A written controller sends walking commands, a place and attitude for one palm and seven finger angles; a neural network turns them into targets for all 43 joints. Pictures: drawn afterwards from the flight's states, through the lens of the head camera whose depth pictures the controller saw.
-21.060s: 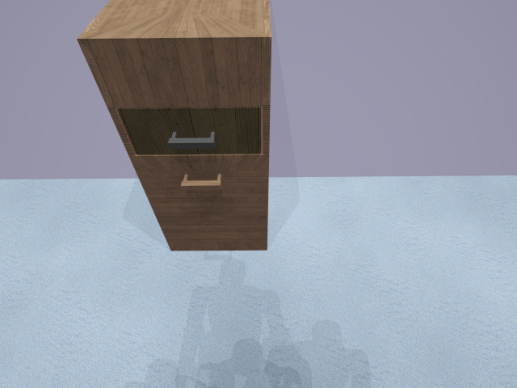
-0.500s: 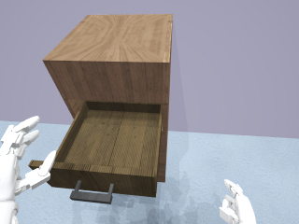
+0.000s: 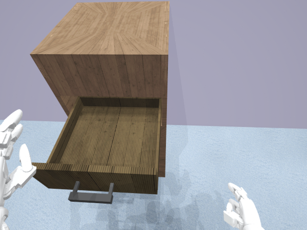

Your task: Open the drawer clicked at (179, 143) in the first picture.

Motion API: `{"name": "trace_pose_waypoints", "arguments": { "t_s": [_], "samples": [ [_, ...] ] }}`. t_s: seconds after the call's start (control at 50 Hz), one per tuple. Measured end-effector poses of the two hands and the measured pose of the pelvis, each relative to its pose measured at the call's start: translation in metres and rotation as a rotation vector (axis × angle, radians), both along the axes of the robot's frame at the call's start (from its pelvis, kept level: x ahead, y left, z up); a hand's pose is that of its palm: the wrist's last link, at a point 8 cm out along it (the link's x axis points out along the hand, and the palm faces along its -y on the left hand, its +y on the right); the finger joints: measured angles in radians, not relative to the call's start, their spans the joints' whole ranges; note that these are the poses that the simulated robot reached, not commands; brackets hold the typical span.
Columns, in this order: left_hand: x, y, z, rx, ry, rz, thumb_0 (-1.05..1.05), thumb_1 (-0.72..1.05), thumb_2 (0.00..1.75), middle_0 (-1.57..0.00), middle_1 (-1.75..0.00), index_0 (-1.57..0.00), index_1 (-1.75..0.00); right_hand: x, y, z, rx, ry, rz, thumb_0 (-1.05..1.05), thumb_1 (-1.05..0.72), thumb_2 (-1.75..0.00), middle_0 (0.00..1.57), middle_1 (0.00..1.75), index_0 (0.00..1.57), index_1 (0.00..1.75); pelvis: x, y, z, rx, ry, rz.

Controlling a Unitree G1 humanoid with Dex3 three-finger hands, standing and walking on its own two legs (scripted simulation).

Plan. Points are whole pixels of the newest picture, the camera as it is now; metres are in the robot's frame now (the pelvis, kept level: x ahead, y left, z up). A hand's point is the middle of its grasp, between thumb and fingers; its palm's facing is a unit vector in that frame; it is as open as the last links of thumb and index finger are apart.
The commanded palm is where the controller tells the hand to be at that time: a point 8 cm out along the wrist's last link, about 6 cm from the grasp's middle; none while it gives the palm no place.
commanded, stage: step back with the hand held close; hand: left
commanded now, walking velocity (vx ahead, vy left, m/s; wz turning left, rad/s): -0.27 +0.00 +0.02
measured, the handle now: (92, 191) +0.24 +0.22 -0.10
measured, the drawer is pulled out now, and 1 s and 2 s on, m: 0.30 0.30 0.30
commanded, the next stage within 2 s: stop stepping back and stand still in 1.22 s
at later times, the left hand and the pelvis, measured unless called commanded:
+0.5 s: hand (14, 202) +0.14 +0.25 +0.15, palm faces +0.37 -0.79 -0.48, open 7.4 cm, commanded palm +0.07 +0.30 +0.17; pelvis -0.06 +0.01 -0.02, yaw +1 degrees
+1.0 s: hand out of the picture +0.05 +0.21 +0.15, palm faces +0.22 -0.84 -0.50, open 7.4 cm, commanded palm -0.02 +0.27 +0.17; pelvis -0.17 +0.00 -0.01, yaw -3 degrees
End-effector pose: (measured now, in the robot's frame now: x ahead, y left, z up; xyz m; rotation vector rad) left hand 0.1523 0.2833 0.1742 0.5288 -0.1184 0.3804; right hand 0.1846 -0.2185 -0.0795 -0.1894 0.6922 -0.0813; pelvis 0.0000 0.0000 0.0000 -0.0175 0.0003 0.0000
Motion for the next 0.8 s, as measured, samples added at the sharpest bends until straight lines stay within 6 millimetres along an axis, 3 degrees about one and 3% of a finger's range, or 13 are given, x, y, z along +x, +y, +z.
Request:
{"name": "trace_pose_waypoints", "arguments": {
  "t_s": [0.12, 0.22, 0.36, 0.5, 0.6, 0.8],
  "samples": [
    [0.005, -0.002, -0.008, 0.022, 0.056, -0.093, 0.01, 0.89, 0.9, -0.21, -0.3, -0.21, -0.3, -0.017, -0.009, 0.001, -0.03, 0.043, -0.074, 0.02, -0.91, -0.9, 0.2, 0.3, 0.2, 0.3, -0.009, 0.01, -0.001, 0.003, 0.037, -0.012],
    [-0.002, 0.006, -0.011, 0.047, 0.079, -0.13, 0.01, 0.89, 0.9, -0.21, -0.3, -0.21, -0.3, -0.031, -0.01, 0.002, -0.054, 0.06, -0.112, 0.02, -0.91, -0.9, 0.2, 0.3, 0.2, 0.3, -0.018, 0.018, -0.003, 0.005, 0.048, -0.01],
    [-0.027, 0.017, -0.008, 0.068, 0.029, -0.1, 0.01, 0.89, 0.9, -0.21, -0.3, -0.21, -0.3, -0.045, 0.005, 0.003, -0.068, 0.031, -0.077, 0.02, -0.91, -0.9, 0.2, 0.3, 0.2, 0.3, -0.036, 0.021, -0.009, 0.018, 0.047, -0.001],
    [-0.057, 0.006, -0.006, 0.037, -0.039, -0.039, 0.01, 0.89, 0.9, -0.21, -0.3, -0.21, -0.3, -0.061, 0.016, -0.01, -0.042, 0.003, -0.011, 0.01, -0.9, -0.9, 0.2, 0.3, 0.2, 0.3, -0.058, 0.013, -0.015, 0.0, 0.045, 0.015],
    [-0.072, -0.001, -0.006, 0.003, -0.055, -0.053, 0.01, 0.89, 0.9, -0.21, -0.3, -0.21, -0.3, -0.083, 0.01, -0.016, -0.012, 0.031, -0.037, 0.01, -0.9, -0.9, 0.2, 0.3, 0.2, 0.3, -0.072, 0.011, -0.016, -0.009, 0.036, 0.013],
    [-0.089, 0.015, -0.008, 0.051, -0.034, -0.1, 0.01, 0.89, 0.9, -0.21, -0.3, -0.21, -0.3, -0.124, 0.002, 0.0, -0.068, 0.032, -0.083, 0.02, -0.91, -0.9, 0.2, 0.3, 0.2, 0.3, -0.106, 0.018, -0.011, 0.013, 0.045, -0.012]
  ]
}}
